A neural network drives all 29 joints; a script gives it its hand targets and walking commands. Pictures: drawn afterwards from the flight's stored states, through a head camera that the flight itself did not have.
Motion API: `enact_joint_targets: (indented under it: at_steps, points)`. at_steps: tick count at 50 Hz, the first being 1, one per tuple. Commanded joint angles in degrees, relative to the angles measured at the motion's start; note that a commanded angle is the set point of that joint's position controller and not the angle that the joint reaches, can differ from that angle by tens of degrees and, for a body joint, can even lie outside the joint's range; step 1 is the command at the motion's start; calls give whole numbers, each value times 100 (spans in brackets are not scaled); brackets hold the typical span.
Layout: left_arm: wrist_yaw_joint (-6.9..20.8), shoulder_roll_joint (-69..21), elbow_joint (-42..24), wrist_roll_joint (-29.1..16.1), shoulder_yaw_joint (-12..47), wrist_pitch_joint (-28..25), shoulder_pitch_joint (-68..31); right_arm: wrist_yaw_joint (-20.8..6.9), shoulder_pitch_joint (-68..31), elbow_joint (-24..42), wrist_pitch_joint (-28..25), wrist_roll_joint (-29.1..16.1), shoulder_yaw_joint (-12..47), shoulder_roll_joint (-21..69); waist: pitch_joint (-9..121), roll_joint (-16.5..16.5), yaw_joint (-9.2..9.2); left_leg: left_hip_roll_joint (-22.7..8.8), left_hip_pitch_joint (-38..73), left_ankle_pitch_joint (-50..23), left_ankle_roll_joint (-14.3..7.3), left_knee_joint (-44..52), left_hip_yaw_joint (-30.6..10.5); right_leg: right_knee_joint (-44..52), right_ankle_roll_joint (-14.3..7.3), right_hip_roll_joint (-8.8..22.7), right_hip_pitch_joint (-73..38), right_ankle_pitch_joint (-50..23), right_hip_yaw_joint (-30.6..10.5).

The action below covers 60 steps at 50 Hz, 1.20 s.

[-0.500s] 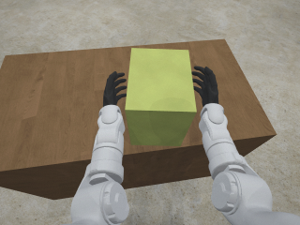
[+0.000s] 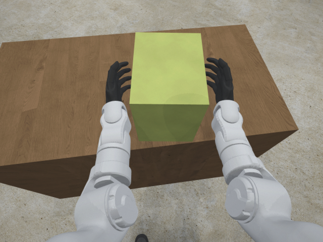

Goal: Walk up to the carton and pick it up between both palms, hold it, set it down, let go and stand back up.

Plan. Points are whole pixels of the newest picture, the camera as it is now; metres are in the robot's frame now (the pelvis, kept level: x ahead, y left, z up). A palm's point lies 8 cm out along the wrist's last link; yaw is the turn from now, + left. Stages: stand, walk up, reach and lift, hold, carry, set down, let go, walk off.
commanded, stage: set down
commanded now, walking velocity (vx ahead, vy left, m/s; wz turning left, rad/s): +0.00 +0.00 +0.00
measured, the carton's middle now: (166, 92) +0.51 +0.01 -0.01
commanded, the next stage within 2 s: none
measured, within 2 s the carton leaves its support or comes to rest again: neither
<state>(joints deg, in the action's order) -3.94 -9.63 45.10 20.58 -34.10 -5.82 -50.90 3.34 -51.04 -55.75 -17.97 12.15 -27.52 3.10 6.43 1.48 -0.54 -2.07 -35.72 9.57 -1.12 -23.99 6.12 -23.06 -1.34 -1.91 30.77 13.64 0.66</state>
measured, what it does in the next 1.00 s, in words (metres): stands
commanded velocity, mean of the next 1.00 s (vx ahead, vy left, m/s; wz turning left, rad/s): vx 0.00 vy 0.00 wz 0.00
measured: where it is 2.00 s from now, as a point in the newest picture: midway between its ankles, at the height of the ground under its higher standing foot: outside the picture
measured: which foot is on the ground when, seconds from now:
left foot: down 0.00-1.00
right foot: down 0.00-1.00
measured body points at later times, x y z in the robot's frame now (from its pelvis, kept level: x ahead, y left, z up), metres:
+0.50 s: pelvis +0.00 +0.00 +0.00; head +0.12 +0.01 +0.43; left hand +0.46 +0.14 +0.05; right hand +0.47 -0.13 +0.06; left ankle +0.00 +0.11 -0.74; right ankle -0.05 -0.10 -0.74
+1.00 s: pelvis +0.00 +0.00 +0.00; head +0.12 +0.01 +0.43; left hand +0.45 +0.14 +0.04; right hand +0.46 -0.13 +0.05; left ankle +0.00 +0.11 -0.73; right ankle -0.05 -0.10 -0.74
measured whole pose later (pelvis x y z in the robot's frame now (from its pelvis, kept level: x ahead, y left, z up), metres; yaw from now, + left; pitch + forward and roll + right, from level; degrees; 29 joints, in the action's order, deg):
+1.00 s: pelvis +0.00 +0.00 +0.00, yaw +0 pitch +21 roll +0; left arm -4.4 -8.3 48.9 20.6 -34.6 -8.2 -49.8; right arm 1.7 -51.0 -55.7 -14.5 15.4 -28.0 3.2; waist 6.3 1.8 -0.5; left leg -2.3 -36.1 8.6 -1.1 -24.0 6.1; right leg -23.1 -1.5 -2.1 31.2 13.2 0.7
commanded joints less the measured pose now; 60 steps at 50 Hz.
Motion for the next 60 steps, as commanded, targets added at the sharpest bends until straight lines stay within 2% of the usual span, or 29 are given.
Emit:
enact_joint_targets:
  at_steps: [1,7,8,9,13,15,17,18,20,21,24,26,29,30,31,32,34,36,38,40,41,46,52,53,54,57,58,59,60]
  points:
    - [257,-1249,745,306,1042,-6,-2401,-811,-2438,-76,492,1123,799,1948,3912,92,-507,-128,2977,-3670,20,-444,19,-260,350,12,-1437,-4021,269]
    - [154,-868,776,338,834,-4,-2574,-692,-2533,-3,599,1006,675,1683,3898,200,-541,-72,2473,-3419,-24,-415,42,-320,373,57,-1732,-4242,108]
    - [96,-764,377,161,1173,-3,-2147,-652,-2077,40,529,794,734,1284,4139,-16,-249,-108,2700,-3797,49,-477,-52,-432,325,-9,-1852,-4594,210]
    - [119,-1051,485,335,1009,-26,-2147,-686,-2140,-69,538,952,653,1648,3840,-30,-428,-120,2756,-4012,20,-513,-68,-368,296,-25,-1507,-4318,187]
    - [196,-1355,280,245,1134,-35,-2154,-721,-2138,-60,489,1155,632,2057,3805,-171,-366,-215,3598,-4776,6,-796,-178,-157,216,1,-406,-3788,324]
    - [234,-1479,547,198,1121,-106,-2376,-709,-2368,-17,466,1401,472,2289,3894,80,-312,-199,3462,-4525,-59,-760,-163,-83,240,-3,-277,-3533,378]
    - [310,-1444,513,243,1180,-96,-1941,-693,-1932,22,462,1306,532,2212,3832,59,-219,-174,3250,-4425,-96,-689,-207,-207,301,71,-883,-4237,295]
    - [327,-1332,707,320,1005,-112,-2116,-710,-2080,-37,526,1361,577,2263,3654,64,-386,-167,3101,-4288,-106,-645,-99,-252,329,89,-900,-4051,253]
    - [299,-1120,572,314,945,-104,-1840,-679,-1922,-31,463,1243,583,1959,3691,-49,-386,-204,3431,-4718,-88,-713,-203,-280,301,58,-699,-4238,272]
    - [319,-1336,570,357,926,-148,-1970,-702,-2065,173,445,1468,572,2251,3681,197,-446,-170,3086,-4480,-153,-669,-164,-290,351,108,-815,-4149,288]
    - [380,-1204,782,375,807,-209,-2110,-712,-2109,-26,510,1457,579,2288,3500,107,-452,-144,2922,-4073,-179,-568,-134,-333,402,184,-945,-4193,201]
    - [363,-1021,661,232,957,-212,-1732,-672,-1726,115,422,1374,563,1871,3800,148,-301,-107,2675,-4221,-168,-554,-128,-542,410,181,-1375,-4978,163]
    - [464,-1090,1042,352,726,-335,-2238,-664,-2238,368,425,1617,630,2418,3605,587,-449,17,1456,-3212,-332,-262,47,-842,621,381,-2213,-5512,1]
    - [392,-768,785,323,796,-292,-1402,-615,-1388,302,370,1295,729,1837,3750,449,-308,-4,1525,-3598,-330,-235,-111,-1021,609,342,-2684,-6283,-5]
    - [378,-695,1119,330,622,-328,-1796,-599,-1786,-52,335,1549,448,1768,3435,288,-332,-56,1594,-3101,-369,-100,-125,-882,620,435,-1915,-5332,7]
    - [392,-1063,612,403,776,-345,-1754,-629,-1818,157,386,1458,639,2233,3636,350,-376,-105,2259,-3858,-307,-420,-154,-790,600,316,-1646,-5255,85]
    - [284,-923,152,266,1013,-247,-1323,-628,-1272,-269,303,1298,430,1592,3812,-350,-152,-340,4178,-5470,-96,-917,-438,-418,304,35,101,-4184,356]
    - [231,-1423,114,486,950,-262,-1323,-668,-1267,-664,206,1535,311,2204,3441,-320,-439,-406,4373,-5770,-77,-979,-371,258,-35,33,904,-2839,333]
    - [256,-1429,257,411,1135,-305,-1594,-701,-1511,-442,254,1543,211,2149,3559,-24,-181,-292,3587,-5248,-63,-920,-236,175,33,-24,20,-3351,299]
    - [348,-1506,324,550,913,-293,-1708,-702,-1612,-344,365,1614,198,2361,3417,21,-201,-240,3531,-4860,-193,-825,-279,-23,258,115,-113,-3684,289]
    - [349,-1267,616,588,763,-316,-1939,-708,-1838,-344,407,1616,197,2348,3327,-24,-385,-196,3294,-4525,-215,-770,-192,-56,301,124,-147,-3424,248]
    - [272,-511,376,438,769,-323,-1313,-567,-1124,-90,345,1310,459,1505,3814,174,-203,-144,2910,-4376,-193,-721,-238,-412,438,105,-1207,-4521,157]
    - [88,92,-109,363,713,-260,-667,-358,-653,-324,198,955,587,746,3470,-266,-278,-262,3900,-5118,-192,-909,-433,-149,264,117,-69,-3986,112]
    - [35,344,21,266,724,-273,-966,-284,-1003,-190,241,842,648,662,3580,-61,-328,-219,3476,-4803,-200,-932,-395,-224,336,146,-316,-3954,80]
    - [-63,617,-386,-8,1050,-278,-596,-218,-688,-79,177,468,856,20,3930,-131,-111,-233,3506,-5172,-130,-1043,-460,-417,340,53,-822,-4720,65]
    - [-257,886,-219,-428,1249,-450,-1204,-82,-1400,0,54,15,1253,-116,4307,-91,-308,-177,2914,-4609,-108,-990,-442,-386,398,95,-705,-4548,-75]
    - [-372,1120,-399,-621,1458,-538,-763,7,-1019,211,-79,-226,1301,-581,4621,-183,-144,-156,2664,-4446,-28,-941,-493,-522,434,107,-1255,-5137,-127]
    - [-422,1043,-181,-824,1527,-653,-1632,-34,-1878,243,-52,-283,1454,-167,4409,-164,-329,-127,2178,-4151,-126,-938,-506,-547,456,100,-774,-4441,-157]
    - [-490,941,-528,-924,1749,-739,-1139,-19,-1393,417,-149,-431,1579,-344,4934,-7,-174,-168,2296,-4495,-5,-1007,-496,-578,459,-25,-1375,-5018,-89]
